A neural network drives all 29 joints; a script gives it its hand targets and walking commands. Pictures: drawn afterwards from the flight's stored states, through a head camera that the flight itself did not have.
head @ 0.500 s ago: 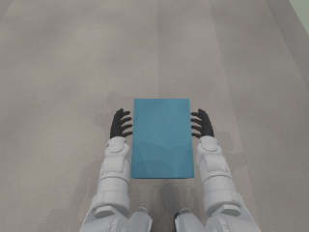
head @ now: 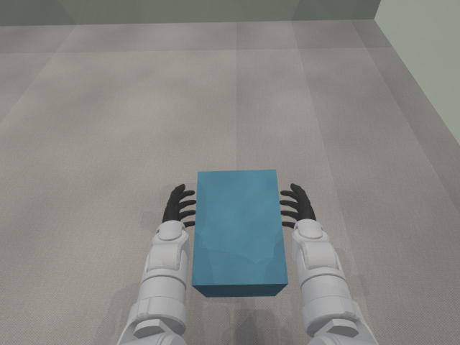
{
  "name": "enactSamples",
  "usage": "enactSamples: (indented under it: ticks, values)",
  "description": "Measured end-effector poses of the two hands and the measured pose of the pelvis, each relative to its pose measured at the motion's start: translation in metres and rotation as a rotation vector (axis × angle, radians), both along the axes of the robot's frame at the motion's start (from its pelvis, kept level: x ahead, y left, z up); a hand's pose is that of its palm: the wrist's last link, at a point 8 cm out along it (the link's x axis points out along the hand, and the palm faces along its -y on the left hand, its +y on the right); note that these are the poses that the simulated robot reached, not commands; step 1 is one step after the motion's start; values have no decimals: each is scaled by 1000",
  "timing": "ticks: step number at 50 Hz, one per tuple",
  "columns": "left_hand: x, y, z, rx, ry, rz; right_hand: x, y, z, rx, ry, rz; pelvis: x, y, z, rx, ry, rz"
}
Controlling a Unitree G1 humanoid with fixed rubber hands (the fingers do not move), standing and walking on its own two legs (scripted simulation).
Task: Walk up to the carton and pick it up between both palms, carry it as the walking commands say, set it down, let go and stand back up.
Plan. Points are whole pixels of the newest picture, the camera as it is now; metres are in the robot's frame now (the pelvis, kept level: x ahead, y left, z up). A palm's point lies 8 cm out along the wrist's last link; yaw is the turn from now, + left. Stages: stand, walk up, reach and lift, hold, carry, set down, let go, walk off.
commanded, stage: reach and lift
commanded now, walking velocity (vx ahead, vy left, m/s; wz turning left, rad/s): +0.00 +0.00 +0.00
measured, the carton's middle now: (238, 237) +0.35 +0.02 -0.08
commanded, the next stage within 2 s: hold in 1.80 s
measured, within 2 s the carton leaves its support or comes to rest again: neither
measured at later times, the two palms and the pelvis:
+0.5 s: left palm (162, 213) +0.32 +0.15 +0.07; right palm (311, 214) +0.33 -0.10 +0.07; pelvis +0.01 +0.01 +0.01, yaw +0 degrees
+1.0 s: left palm (168, 212) +0.32 +0.13 +0.08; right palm (321, 218) +0.32 -0.11 +0.08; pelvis +0.00 +0.01 +0.01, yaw +0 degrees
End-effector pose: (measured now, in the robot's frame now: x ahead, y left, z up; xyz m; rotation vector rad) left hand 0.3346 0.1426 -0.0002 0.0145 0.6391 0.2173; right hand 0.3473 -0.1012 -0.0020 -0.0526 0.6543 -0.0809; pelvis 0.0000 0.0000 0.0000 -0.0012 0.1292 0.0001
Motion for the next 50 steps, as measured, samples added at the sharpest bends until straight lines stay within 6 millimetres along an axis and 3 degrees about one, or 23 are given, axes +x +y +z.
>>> enactSamples:
  ticks: [29, 50]
  values:
    - [-18, 4, 75, 11, -3, -17, -21, 4, 76, -7, -18, -1, 7, 9, 11, 0, -256, 9]
    - [-18, -10, 81, 11, 18, -52, -31, -7, 81, -18, 1, -77, -1, 12, 9, -1, -289, 1]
